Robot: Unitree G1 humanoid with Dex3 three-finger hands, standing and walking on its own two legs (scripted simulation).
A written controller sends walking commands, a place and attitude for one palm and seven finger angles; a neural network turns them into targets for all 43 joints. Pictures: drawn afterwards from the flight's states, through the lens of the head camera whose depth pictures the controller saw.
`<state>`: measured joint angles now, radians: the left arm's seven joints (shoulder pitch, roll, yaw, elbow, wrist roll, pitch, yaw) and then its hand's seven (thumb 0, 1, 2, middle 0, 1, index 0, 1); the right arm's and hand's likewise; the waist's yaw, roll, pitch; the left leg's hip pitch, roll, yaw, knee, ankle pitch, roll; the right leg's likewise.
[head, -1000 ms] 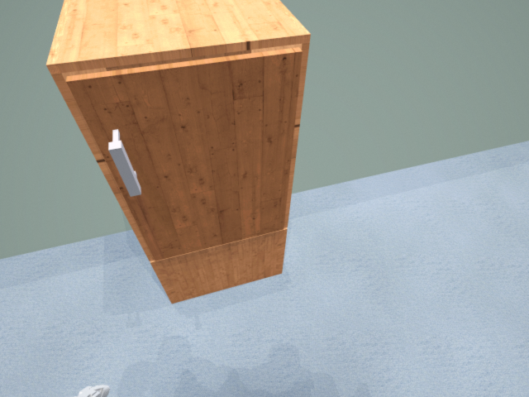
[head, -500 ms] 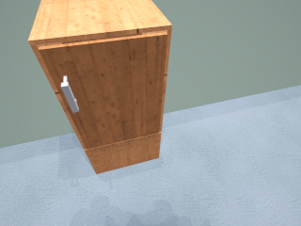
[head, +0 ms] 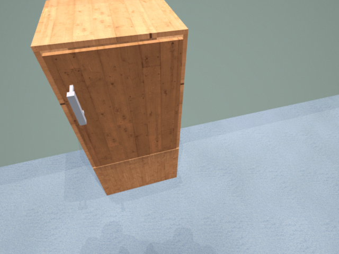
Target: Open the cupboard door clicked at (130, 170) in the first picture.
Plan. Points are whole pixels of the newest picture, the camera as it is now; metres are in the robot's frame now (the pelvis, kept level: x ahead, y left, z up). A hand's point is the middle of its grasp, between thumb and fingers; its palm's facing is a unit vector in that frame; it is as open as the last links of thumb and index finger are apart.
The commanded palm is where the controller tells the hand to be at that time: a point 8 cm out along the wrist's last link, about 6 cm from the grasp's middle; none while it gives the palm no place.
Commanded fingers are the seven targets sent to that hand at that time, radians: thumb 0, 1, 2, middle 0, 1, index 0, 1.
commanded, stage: stand and wait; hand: left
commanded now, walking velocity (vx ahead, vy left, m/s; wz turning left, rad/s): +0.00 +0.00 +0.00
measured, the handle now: (77, 105) +0.55 +0.34 +0.01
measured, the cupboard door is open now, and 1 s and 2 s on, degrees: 0 0 0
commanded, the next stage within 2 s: look at it before walking up in 0.04 s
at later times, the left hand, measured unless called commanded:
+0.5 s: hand out of the picture +0.07 +0.24 -0.16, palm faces +0.00 -0.95 -0.30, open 7.4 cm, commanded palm none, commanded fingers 0.00 0.90 0.90 -0.20 -0.30 -0.20 -0.30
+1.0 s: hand out of the picture +0.04 +0.22 -0.18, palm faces +0.10 -0.97 -0.22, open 7.4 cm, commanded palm none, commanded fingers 0.00 0.90 0.90 -0.20 -0.30 -0.20 -0.30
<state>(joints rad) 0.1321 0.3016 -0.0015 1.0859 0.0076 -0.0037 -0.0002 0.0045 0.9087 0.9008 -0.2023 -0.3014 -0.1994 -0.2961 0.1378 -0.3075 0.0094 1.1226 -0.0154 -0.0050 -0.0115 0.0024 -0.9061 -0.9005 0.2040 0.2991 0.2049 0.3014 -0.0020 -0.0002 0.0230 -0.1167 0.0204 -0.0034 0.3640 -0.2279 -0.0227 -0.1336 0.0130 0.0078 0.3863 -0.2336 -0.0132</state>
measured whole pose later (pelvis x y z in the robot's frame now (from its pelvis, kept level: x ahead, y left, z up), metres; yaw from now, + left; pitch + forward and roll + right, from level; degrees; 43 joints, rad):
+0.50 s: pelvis +0.01 +0.00 +0.00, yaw +0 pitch -1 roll +0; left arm 0.15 0.30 0.00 1.10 0.01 0.00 0.00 0.00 0.91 0.90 -0.20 -0.30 -0.20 -0.30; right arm 0.14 -0.30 0.01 1.13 -0.01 -0.01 -0.02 0.00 -0.91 -0.90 0.20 0.30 0.20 0.30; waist 0.00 -0.01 0.02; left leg -0.11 0.01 -0.01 0.35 -0.23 -0.02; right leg -0.12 0.00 0.00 0.37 -0.23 -0.01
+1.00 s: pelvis +0.03 +0.01 -0.01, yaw +5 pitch -1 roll -1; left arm 0.23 0.24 0.02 1.08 0.02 0.01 0.00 0.00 0.91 0.90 -0.20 -0.30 -0.20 -0.30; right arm 0.25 -0.24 0.01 1.12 -0.03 0.02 -0.01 0.00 -0.91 -0.90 0.20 0.30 0.20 0.30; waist 0.00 0.00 -0.01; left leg -0.22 0.02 -0.04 0.62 -0.40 0.01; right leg -0.12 0.00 -0.08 0.47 -0.34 -0.01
